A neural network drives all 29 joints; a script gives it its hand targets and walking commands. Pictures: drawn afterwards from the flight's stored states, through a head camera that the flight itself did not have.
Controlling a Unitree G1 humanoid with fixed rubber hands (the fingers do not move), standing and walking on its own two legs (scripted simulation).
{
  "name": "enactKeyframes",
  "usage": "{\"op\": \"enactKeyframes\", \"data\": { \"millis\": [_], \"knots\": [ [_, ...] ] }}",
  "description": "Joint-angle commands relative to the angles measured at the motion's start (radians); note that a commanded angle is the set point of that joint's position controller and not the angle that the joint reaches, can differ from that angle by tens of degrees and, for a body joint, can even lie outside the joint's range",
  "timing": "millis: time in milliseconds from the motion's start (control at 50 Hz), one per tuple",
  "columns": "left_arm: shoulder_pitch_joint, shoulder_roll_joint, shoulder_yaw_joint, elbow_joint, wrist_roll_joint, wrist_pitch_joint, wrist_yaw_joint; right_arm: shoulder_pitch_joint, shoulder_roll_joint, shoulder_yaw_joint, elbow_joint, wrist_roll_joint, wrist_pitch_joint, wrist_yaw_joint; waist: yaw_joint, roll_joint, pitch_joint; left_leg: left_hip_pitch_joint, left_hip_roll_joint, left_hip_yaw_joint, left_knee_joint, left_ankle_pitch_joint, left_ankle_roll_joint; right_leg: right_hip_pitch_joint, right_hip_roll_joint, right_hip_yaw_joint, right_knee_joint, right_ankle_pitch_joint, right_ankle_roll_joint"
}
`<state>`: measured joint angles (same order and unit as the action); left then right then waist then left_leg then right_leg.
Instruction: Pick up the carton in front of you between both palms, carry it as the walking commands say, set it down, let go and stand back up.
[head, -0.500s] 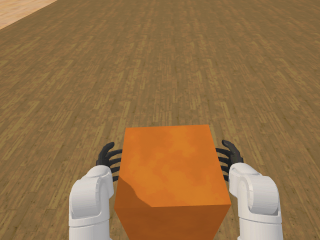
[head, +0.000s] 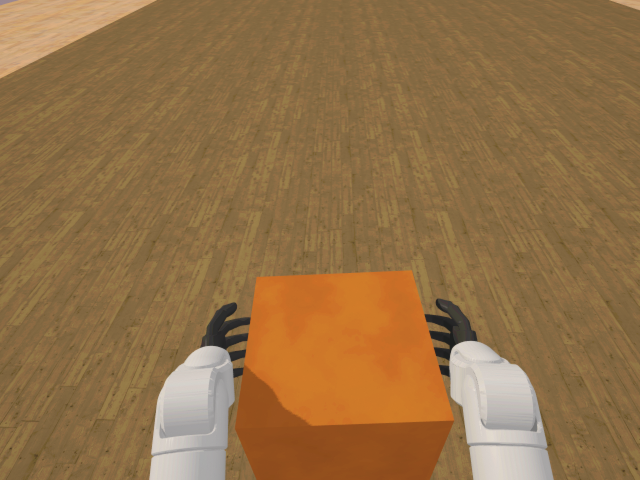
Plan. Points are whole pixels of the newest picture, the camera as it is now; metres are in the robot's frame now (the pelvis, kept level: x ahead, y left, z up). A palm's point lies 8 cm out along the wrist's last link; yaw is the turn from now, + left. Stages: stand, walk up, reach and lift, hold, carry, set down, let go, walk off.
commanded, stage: carry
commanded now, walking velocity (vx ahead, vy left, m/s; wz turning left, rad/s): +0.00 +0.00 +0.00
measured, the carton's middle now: (339, 390) +0.27 +0.00 -0.02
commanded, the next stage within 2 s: hold in 0.62 s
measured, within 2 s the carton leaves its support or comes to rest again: neither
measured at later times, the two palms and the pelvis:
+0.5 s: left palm (221, 369) +0.27 +0.15 +0.04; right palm (458, 365) +0.27 -0.15 +0.04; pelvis -0.03 +0.00 +0.00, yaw +0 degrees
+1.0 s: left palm (221, 383) +0.25 +0.14 +0.05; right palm (474, 390) +0.23 -0.16 +0.05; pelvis -0.05 +0.00 +0.01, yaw -2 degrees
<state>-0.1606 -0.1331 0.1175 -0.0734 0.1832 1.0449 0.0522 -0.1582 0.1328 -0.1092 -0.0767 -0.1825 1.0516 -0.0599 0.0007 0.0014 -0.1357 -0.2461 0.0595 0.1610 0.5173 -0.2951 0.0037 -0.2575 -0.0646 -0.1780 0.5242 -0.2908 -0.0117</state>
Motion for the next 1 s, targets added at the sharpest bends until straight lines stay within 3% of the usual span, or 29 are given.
{"op": "enactKeyframes", "data": {
  "millis": [0,220,320,460,600,620,640,680,760,860,980],
  "knots": [
    [-0.497,-0.861,-0.619,-0.038,-0.326,-0.082,-0.240,-0.507,0.871,0.621,-0.045,0.327,-0.089,0.241,0.001,-0.003,-0.192,0.047,0.107,-0.102,-0.078,0.217,0.009,0.071,-0.110,0.110,-0.077,0.246,-0.004],
    [-0.583,-0.871,-0.445,0.205,-0.181,-0.326,-0.253,-0.593,0.883,0.449,0.196,0.187,-0.332,0.253,0.002,0.000,-0.206,0.034,0.108,-0.109,-0.088,0.169,0.013,0.053,-0.107,0.116,-0.093,0.185,-0.010],
    [-0.634,-0.921,-0.417,0.282,-0.157,-0.413,-0.267,-0.640,0.932,0.420,0.271,0.158,-0.419,0.265,0.002,0.000,-0.235,0.044,0.107,-0.109,-0.083,0.178,0.017,0.062,-0.106,0.117,-0.088,0.192,-0.014],
    [-0.590,-0.943,-0.501,0.216,-0.199,-0.384,-0.267,-0.597,0.955,0.502,0.206,0.202,-0.390,0.265,0.002,0.000,-0.269,0.062,0.108,-0.103,-0.062,0.229,0.015,0.073,-0.109,0.113,-0.068,0.249,-0.012],
    [-0.561,-0.910,-0.486,0.207,-0.192,-0.350,-0.263,-0.572,0.923,0.490,0.193,0.199,-0.354,0.259,0.002,-0.002,-0.238,0.044,0.108,-0.105,-0.063,0.225,0.014,0.058,-0.108,0.114,-0.071,0.247,-0.011],
    [-0.465,-0.943,-0.470,0.192,-0.193,-0.339,-0.275,-0.484,0.962,0.478,0.189,0.193,-0.347,0.270,0.005,-0.004,-0.121,0.156,-0.142,-0.242,-0.112,0.430,0.030,0.222,0.144,0.259,-0.118,0.477,-0.018],
    [-0.489,-0.931,-0.463,0.158,-0.183,-0.355,-0.270,-0.508,0.924,0.478,0.146,0.179,-0.361,0.269,0.016,0.012,-0.188,0.177,-0.132,-0.260,-0.131,0.415,0.033,0.286,0.119,0.282,-0.103,0.532,-0.018],
    [-0.528,-0.934,-0.473,0.167,-0.176,-0.358,-0.270,-0.542,0.949,0.487,0.155,0.187,-0.367,0.268,0.004,-0.008,-0.181,0.220,-0.136,-0.261,-0.128,0.448,0.019,0.275,0.131,0.276,-0.122,0.502,-0.003],
    [-0.568,-0.931,-0.482,0.187,-0.195,-0.373,-0.281,-0.554,0.944,0.462,0.178,0.173,-0.380,0.255,-0.017,-0.012,-0.169,0.164,-0.145,-0.265,-0.144,0.334,0.012,0.344,0.132,0.278,-0.140,0.412,-0.002],
    [-0.583,-0.946,-0.430,0.257,-0.162,-0.373,-0.285,-0.607,0.962,0.452,0.233,0.175,-0.374,0.278,0.010,-0.004,-0.103,0.142,-0.137,-0.261,-0.163,0.195,0.023,0.288,0.128,0.271,-0.158,0.242,-0.004],
    [-0.643,-0.981,-0.395,0.331,-0.148,-0.371,-0.307,-0.664,0.991,0.415,0.310,0.167,-0.369,0.307,0.009,0.008,-0.055,0.116,-0.125,-0.257,-0.181,0.072,0.028,0.251,0.125,0.265,-0.170,0.106,-0.007]
  ]
}}
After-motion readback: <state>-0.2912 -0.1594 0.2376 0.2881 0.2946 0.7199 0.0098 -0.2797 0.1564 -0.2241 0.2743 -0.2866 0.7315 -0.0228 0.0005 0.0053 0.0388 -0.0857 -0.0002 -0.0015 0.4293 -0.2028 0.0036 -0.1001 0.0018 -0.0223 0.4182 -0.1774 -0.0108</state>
